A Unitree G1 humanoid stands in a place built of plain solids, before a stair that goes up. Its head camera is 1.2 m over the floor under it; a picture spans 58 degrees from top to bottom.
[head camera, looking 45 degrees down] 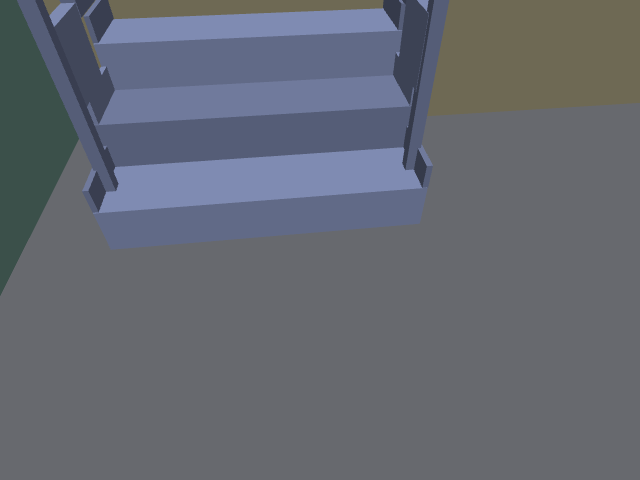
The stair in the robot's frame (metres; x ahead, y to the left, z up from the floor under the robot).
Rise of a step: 0.19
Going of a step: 0.28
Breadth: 1.22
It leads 7 degrees to the left of straight ahead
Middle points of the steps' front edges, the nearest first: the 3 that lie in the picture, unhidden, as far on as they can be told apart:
1.22 0.20 0.19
1.50 0.23 0.37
1.77 0.26 0.56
